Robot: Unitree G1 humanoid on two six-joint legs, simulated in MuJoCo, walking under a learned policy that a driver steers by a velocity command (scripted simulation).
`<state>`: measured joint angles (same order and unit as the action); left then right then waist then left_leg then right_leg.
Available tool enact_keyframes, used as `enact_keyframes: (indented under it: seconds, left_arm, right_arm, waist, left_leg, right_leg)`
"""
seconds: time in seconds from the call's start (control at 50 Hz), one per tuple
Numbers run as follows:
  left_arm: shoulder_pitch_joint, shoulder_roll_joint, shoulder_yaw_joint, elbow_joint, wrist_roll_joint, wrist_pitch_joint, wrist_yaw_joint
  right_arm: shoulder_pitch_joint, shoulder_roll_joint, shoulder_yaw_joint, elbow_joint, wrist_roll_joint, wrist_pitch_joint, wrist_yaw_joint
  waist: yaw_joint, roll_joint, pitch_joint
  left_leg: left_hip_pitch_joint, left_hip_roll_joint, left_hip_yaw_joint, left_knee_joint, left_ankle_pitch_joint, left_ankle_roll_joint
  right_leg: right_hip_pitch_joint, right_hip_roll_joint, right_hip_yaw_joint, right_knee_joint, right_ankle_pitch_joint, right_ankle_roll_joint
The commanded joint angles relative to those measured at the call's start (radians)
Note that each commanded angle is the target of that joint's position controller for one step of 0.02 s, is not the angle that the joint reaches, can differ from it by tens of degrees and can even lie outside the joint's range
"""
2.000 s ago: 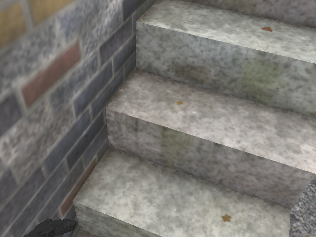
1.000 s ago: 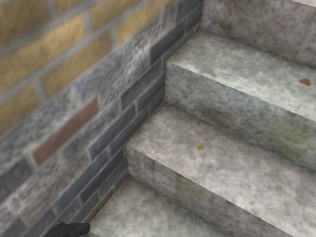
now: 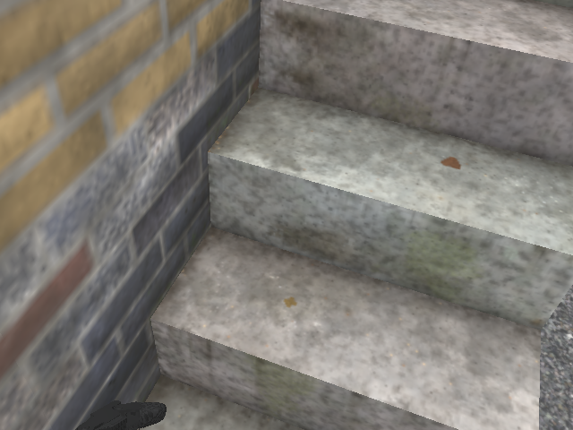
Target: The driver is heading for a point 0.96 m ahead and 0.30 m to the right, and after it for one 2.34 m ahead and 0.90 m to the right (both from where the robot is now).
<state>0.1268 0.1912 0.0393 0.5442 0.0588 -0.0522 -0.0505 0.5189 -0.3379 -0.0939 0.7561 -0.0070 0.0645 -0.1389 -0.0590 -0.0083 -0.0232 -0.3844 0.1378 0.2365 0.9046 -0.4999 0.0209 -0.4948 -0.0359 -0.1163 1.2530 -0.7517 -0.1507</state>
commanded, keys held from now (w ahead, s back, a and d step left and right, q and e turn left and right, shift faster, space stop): w+shift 1.00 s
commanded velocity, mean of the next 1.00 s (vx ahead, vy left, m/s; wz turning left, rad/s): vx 0.66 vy -0.47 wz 0.00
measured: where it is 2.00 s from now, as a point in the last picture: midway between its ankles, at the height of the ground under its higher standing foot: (424, 54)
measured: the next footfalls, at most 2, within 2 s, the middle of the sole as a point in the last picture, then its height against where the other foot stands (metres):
right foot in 0.60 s outside the picture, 0.20 m higher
left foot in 1.00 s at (310, 315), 0.19 m higher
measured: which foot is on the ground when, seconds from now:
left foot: down 0.00-0.56, up 0.58-0.98, down 1.00-1.00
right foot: up 0.00-0.58, down 0.60-1.00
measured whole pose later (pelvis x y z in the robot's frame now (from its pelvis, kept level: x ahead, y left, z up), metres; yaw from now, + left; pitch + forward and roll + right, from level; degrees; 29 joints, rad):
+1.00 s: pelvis +0.44 -0.14 +0.27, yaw +1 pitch +1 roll +3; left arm 0.39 0.25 0.07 0.85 -0.05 -0.12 -0.02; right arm -0.01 -0.17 -0.02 0.57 0.04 0.06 -0.11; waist 0.02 -0.09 0.10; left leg -0.92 -0.05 0.17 1.36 -0.52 0.07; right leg 0.06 -0.06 -0.16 0.36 -0.16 -0.10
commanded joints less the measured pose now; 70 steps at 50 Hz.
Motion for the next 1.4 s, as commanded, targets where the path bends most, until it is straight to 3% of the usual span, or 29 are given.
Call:
enact_keyframes:
  seconds: [0.02, 0.04, 0.08, 0.1, 0.28, 0.4, 0.46, 0.5, 0.56, 0.6, 0.64, 0.68, 0.74, 0.82, 0.88, 0.92, 0.96, 0.98, 1.0, 1.02, 1.04, 1.08, 1.12, 1.16, 1.28, 1.34, 1.36, 1.38, 1.4]
  left_arm:
    - [-0.043, -0.237, -0.074, -0.179, -0.051, -0.053, -0.05]
    - [-0.009, -0.12, -0.047, -0.2, -0.008, -0.037, -0.046]
    - [0.032, 0.101, 0.038, -0.134, 0.031, 0.025, -0.034]
    - [-0.023, 0.132, 0.064, -0.136, 0.039, 0.045, -0.038]
    - [-0.148, -0.03, 0.031, -0.06, 0.018, 0.082, -0.048]
    - [-0.29, -0.021, -0.018, -0.179, -0.026, 0.073, -0.06]
    - [-0.264, -0.106, -0.077, -0.195, -0.081, 0.13, -0.033]
    - [-0.004, -0.064, -0.061, -0.091, -0.063, 0.13, -0.007]
    - [0.146, 0.027, -0.021, -0.039, -0.062, 0.119, -0.009]
    - [0.141, 0.124, 0.037, -0.043, -0.007, 0.084, -0.014]
    - [0.212, 0.24, 0.073, 0.0, 0.015, 0.019, 0.028]
    - [0.158, 0.16, 0.053, 0.044, -0.013, -0.016, 0.024]
    - [0.127, 0.048, 0.015, 0.073, -0.028, -0.011, 0.009]
    - [0.116, 0.115, 0.038, 0.124, -0.029, -0.063, 0.019]
    - [0.168, 0.143, 0.055, 0.172, -0.048, -0.072, 0.019]
    - [0.115, 0.164, 0.05, 0.173, -0.101, -0.074, 0.042]
    - [0.161, 0.284, 0.069, 0.179, -0.108, -0.112, 0.072]
    - [0.019, 0.354, 0.083, 0.178, -0.125, -0.118, 0.035]
    - [0.049, 0.341, 0.084, 0.185, -0.154, -0.13, -0.003]
    - [0.036, 0.131, 0.049, 0.054, -0.11, -0.115, -0.071]
    - [0.172, 0.106, 0.039, 0.022, -0.035, -0.115, -0.084]
    - [0.114, 0.01, 0.021, -0.028, 0.016, -0.114, -0.071]
    - [-0.022, -0.01, 0.007, -0.07, 0.005, -0.082, -0.05]
    - [-0.019, -0.097, -0.028, -0.056, -0.041, -0.034, -0.017]
    - [-0.345, -0.128, -0.1, -0.211, -0.074, 0.084, 0.009]
    - [-0.166, -0.134, -0.123, -0.088, -0.101, 0.107, -0.023]
    - [0.009, -0.103, -0.109, -0.071, -0.117, 0.135, -0.017]
    - [0.126, -0.015, -0.076, -0.086, -0.071, 0.156, -0.016]
    - [0.082, 0.049, -0.05, -0.07, -0.055, 0.158, -0.002]
  right_arm:
    - [-0.073, 0.01, 0.04, -0.078, -0.084, -0.011, -0.014]
    - [-0.245, -0.059, 0.021, -0.145, -0.064, -0.015, -0.024]
    - [-0.201, -0.12, -0.004, -0.106, -0.048, -0.085, -0.054]
    - [-0.124, -0.121, -0.011, -0.059, -0.05, -0.111, -0.068]
    - [0.227, -0.013, -0.023, 0.12, -0.067, -0.13, -0.032]
    - [0.048, 0.002, -0.001, 0.128, -0.082, -0.156, 0.01]
    - [0.088, -0.044, 0.01, 0.181, 0.02, -0.128, -0.009]
    - [0.133, -0.045, 0.042, 0.17, 0.065, -0.11, -0.009]
    - [0.074, -0.261, -0.009, 0.092, 0.076, -0.123, 0.03]
    - [-0.178, -0.08, 0.004, -0.025, 0.017, -0.116, 0.07]
    - [-0.363, 0.108, 0.022, -0.132, -0.034, -0.095, 0.078]
    - [-0.389, 0.151, 0.032, -0.181, -0.069, -0.091, 0.066]
    - [-0.353, 0.095, 0.032, -0.165, -0.033, -0.07, 0.035]
    - [-0.486, 0.049, 0.015, -0.208, 0.0, -0.011, -0.001]
    - [-0.551, 0.018, 0.015, -0.277, 0.018, -0.009, 0.015]
    - [-0.41, 0.062, 0.045, -0.236, 0.017, 0.004, 0.058]
    - [-0.088, 0.062, 0.007, -0.111, 0.096, 0.009, 0.039]
    - [0.099, 0.008, -0.023, -0.088, 0.075, 0.001, 0.002]
    - [0.108, -0.053, -0.044, -0.09, 0.022, 0.008, -0.014]
    - [0.027, -0.155, -0.065, -0.09, -0.052, 0.016, -0.059]
    - [-0.197, -0.171, -0.059, -0.12, -0.052, 0.01, -0.05]
    - [-0.448, -0.012, -0.009, -0.038, 0.002, -0.046, -0.023]
    - [-0.396, 0.07, 0.026, 0.073, -0.033, -0.104, -0.023]
    - [-0.182, 0.048, 0.041, 0.152, -0.036, -0.168, -0.016]
    - [-0.136, 0.076, 0.105, 0.258, -0.014, -0.203, 0.03]
    - [-0.151, 0.021, 0.099, 0.204, 0.082, -0.191, 0.005]
    - [-0.118, -0.117, 0.054, 0.172, 0.091, -0.201, -0.001]
    - [-0.075, -0.234, 0.004, 0.152, 0.076, -0.193, 0.014]
    - [-0.082, -0.219, -0.004, 0.116, 0.082, -0.168, 0.033]
  waist:
    - [0.067, 0.313, -0.107]
    - [0.173, 0.189, 0.017]
    - [0.176, -0.172, 0.118]
    - [0.131, -0.171, 0.157]
    - [-0.018, 0.12, 0.154]
    - [0.097, 0.044, 0.252]
    - [0.039, 0.1, 0.223]
    - [0.158, 0.126, -0.034]
    - [0.19, 0.107, -0.35]
    - [0.193, 0.036, -0.222]
    - [0.246, -0.03, -0.231]
    - [0.182, -0.074, -0.003]
    - [0.113, -0.011, 0.174]
    - [0.129, -0.084, 0.255]
    - [0.09, 0.022, 0.277]
    - [-0.013, 0.071, 0.118]
    - [-0.154, -0.057, -0.249]
    - [-0.32, -0.095, -0.381]
    - [-0.309, -0.114, -0.422]
    - [-0.206, 0.252, -0.376]
    - [-0.062, 0.199, -0.426]
    - [0.106, -0.072, 0.009]
    - [0.09, -0.225, 0.032]
    - [0.042, -0.129, 0.003]
    - [0.108, 0.07, 0.168]
    - [0.134, 0.084, -0.032]
    - [0.174, 0.21, -0.151]
    - [0.228, 0.267, -0.264]
    - [0.209, 0.188, -0.327]
  left_leg:
    - [0.204, 0.214, -0.841, -0.521, -0.25, -0.065]
    - [-0.003, 0.37, -1.104, -0.811, -0.571, -0.021]
    - [-0.083, 0.349, -0.877, -0.691, -0.371, 0.082]
    - [-0.091, 0.331, -0.771, -0.658, -0.319, 0.098]
    - [0.45, 0.257, -0.471, -0.597, 0.054, 0.204]
    - [0.225, 0.212, -0.181, -0.752, 0.388, 0.121]
    - [0.224, 0.233, -0.001, -1.038, 0.815, 0.13]
    - [0.24, 0.238, -0.001, -0.642, 2.176, 0.099]
    - [0.121, 0.138, -0.1, -0.278, 1.765, 0.134]
    - [-0.087, -0.035, -0.232, 0.224, 0.462, 0.136]
    - [-0.445, -0.219, -0.476, 0.949, 0.234, 0.1]
    - [-0.618, -0.154, -0.456, 1.116, 0.18, 0.096]
    - [-0.763, -0.154, -0.363, 1.253, 0.088, 0.02]
    - [-0.935, -0.206, -0.296, 1.527, -0.052, 0.016]
    - [-0.856, -0.176, -0.24, 1.191, -0.125, 0.051]
    - [-0.207, -0.14, -0.007, 0.527, 0.036, 0.087]
    - [0.395, -0.287, 0.07, 0.466, -0.011, 0.037]
    - [0.484, -0.213, -0.069, 0.21, 0.027, 0.033]
    - [0.499, -0.25, -0.228, -0.107, 0.062, 0.0]
    - [0.487, 0.118, -1.197, -0.603, -0.364, 0.148]
    - [0.321, 0.158, -1.651, -0.877, -0.572, 0.146]
    - [-0.055, 0.103, -1.281, -0.663, -0.444, 0.228]
    - [0.004, 0.049, -0.73, -0.338, 0.233, 0.22]
    - [0.277, 0.099, -0.537, -0.333, 0.725, 0.173]
    - [-0.035, 0.086, -0.171, -0.8, 0.732, 0.117]
    - [0.028, 0.097, -0.014, -0.841, 1.533, 0.09]
    - [0.147, 0.188, -0.047, -0.715, 1.979, 0.133]
    - [0.268, 0.25, -0.087, -0.514, 2.174, 0.153]
    - [0.255, 0.181, -0.092, -0.354, 2.061, 0.132]
  right_leg:
    - [-0.583, 0.267, 0.574, 1.085, 0.43, 0.106]
    - [-0.593, 0.173, 0.45, 1.027, 0.577, 0.159]
    - [-0.437, 0.105, 0.36, 0.942, 0.602, 0.196]
    - [-0.408, 0.104, 0.353, 0.861, 0.568, 0.2]
    - [-0.785, 0.099, 0.257, 1.087, 0.476, 0.116]
    - [-0.791, 0.006, 0.239, 0.892, 0.402, 0.04]
    - [-0.403, -0.046, -0.096, 0.293, 0.084, -0.048]
    - [0.114, 0.17, -0.168, 0.219, 0.039, -0.129]
    - [0.581, 0.239, 0.022, -0.247, 0.168, -0.082]
    - [0.59, 0.111, 0.209, -0.612, 0.147, -0.075]
    - [0.507, -0.192, 0.64, -0.743, 0.098, -0.127]
    - [0.285, -0.202, 0.599, -0.769, -0.117, -0.132]
    - [0.143, -0.194, 0.448, -0.923, 0.035, -0.136]
    - [0.204, -0.249, 0.311, -1.175, 0.333, -0.197]
    - [0.252, -0.162, 0.016, -1.186, 0.719, -0.084]
    - [0.062, -0.072, -0.101, -1.245, 1.229, -0.018]
    - [0.131, -0.178, 0.02, -0.98, 2.117, -0.068]
    - [0.267, -0.18, 0.01, -0.656, 2.119, -0.047]
    - [0.324, -0.082, 0.055, -0.344, 1.829, -0.013]
    - [-0.066, 0.252, 0.322, 0.257, 0.776, 0.063]
    - [-0.067, 0.245, 0.57, 0.667, 0.909, 0.074]
    - [-0.286, 0.241, 0.445, 0.988, 1.044, 0.125]
    - [-0.423, 0.227, 0.449, 1.083, 0.922, 0.188]
    - [-0.623, 0.212, 0.452, 1.212, 0.656, 0.131]
    - [-0.61, -0.001, 0.125, 0.86, 0.404, -0.003]
    - [-0.004, 0.021, -0.087, 0.313, 0.453, -0.046]
    - [0.112, 0.067, -0.074, 0.216, 0.256, -0.039]
    - [0.229, 0.144, 0.033, 0.094, -0.029, -0.046]
    - [0.223, 0.141, 0.103, 0.024, -0.053, -0.079]
Velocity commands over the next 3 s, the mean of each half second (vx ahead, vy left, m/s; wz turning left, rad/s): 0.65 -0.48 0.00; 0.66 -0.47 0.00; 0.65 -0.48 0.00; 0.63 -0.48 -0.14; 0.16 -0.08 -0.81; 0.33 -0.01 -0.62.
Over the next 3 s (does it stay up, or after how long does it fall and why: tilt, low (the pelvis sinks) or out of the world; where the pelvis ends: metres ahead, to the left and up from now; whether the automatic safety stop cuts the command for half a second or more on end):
stays up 1.12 -0.41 0.92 its command is cut before an obstacle from the start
